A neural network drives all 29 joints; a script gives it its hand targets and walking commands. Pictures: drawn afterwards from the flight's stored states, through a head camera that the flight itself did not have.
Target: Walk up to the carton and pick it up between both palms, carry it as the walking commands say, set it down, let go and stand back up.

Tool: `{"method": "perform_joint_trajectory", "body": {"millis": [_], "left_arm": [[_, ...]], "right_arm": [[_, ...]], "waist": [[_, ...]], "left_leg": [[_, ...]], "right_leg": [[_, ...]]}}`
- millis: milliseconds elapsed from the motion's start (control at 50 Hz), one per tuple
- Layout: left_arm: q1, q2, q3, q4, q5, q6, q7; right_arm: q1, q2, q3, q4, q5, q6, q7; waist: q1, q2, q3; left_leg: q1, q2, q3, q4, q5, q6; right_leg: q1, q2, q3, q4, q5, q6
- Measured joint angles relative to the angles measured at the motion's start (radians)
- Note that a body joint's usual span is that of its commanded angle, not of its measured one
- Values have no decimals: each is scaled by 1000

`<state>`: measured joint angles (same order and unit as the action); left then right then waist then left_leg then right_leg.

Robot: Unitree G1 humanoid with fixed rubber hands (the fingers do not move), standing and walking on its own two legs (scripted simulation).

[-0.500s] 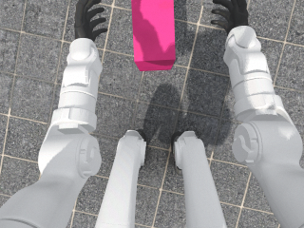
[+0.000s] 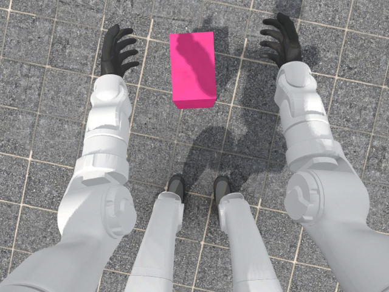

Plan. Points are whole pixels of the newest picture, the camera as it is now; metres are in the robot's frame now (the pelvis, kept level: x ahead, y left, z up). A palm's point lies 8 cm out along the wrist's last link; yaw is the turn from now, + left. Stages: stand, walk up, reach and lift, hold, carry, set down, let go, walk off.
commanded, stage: let go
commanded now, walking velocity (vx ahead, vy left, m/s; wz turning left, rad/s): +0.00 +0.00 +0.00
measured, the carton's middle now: (193, 75) +0.59 +0.04 -0.57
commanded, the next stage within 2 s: stand in 1.20 s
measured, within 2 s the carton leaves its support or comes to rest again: neither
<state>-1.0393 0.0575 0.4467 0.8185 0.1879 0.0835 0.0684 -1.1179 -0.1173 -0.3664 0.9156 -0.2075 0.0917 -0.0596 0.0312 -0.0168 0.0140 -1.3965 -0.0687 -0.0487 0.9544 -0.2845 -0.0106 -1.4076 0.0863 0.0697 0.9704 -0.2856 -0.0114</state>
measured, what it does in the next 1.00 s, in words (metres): rises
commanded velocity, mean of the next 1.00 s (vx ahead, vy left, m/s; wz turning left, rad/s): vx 0.00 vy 0.00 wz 0.00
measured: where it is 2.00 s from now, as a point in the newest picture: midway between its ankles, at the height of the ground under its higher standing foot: (199, 208)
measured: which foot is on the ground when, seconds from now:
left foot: down 0.00-1.00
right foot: down 0.00-1.00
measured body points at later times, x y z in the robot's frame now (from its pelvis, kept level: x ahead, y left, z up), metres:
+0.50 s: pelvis +0.06 +0.01 +0.07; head +0.22 +0.01 +0.49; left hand +0.34 +0.23 -0.03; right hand +0.36 -0.20 -0.03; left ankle +0.06 +0.11 -0.64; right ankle +0.06 -0.10 -0.64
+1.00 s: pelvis +0.07 +0.00 +0.10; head +0.09 +0.00 +0.55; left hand +0.25 +0.24 +0.02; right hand +0.25 -0.23 +0.02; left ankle +0.06 +0.11 -0.64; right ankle +0.06 -0.10 -0.64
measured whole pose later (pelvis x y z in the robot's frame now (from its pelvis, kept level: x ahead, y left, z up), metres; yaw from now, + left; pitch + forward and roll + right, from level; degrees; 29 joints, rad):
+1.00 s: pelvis +0.07 +0.00 +0.10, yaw +0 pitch -3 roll +0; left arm 0.21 0.23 0.02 0.43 0.01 0.11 -0.08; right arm 0.23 -0.21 -0.04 0.42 -0.02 0.12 0.07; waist 0.01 0.00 0.08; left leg -0.12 -0.06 -0.09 0.44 -0.27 0.02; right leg -0.12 0.06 0.08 0.45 -0.27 -0.03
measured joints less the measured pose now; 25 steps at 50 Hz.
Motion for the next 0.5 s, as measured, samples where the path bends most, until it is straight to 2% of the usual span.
{"method": "perform_joint_trajectory", "body": {"millis": [120, 220, 360, 500], "left_arm": [[169, 11, -77, -100, 12, -7, -23], [380, 34, -174, -202, -31, 5, -43], [621, 56, -259, -223, -92, -34, -74], [849, 74, -320, -239, -132, -72, -93]], "right_arm": [[195, 37, 39, -155, -7, -1, -23], [431, 27, 110, -284, 43, 11, -11], [665, -12, 172, -300, 99, -31, 39], [886, -36, 224, -318, 136, -77, 63]], "waist": [[-17, 4, 14], [-22, 9, -7], [-10, 21, -48], [-7, 27, -48]], "left_leg": [[82, -1, -14, -70, 12, 2], [199, -4, -18, -142, 17, 11], [417, -4, -13, -256, 28, 23], [659, -3, -14, -350, 29, 32]], "right_leg": [[88, -6, -7, -76, 10, -2], [207, -13, -5, -150, 13, -1], [424, -21, 9, -263, 24, 4], [666, -27, 16, -358, 26, 4]]}}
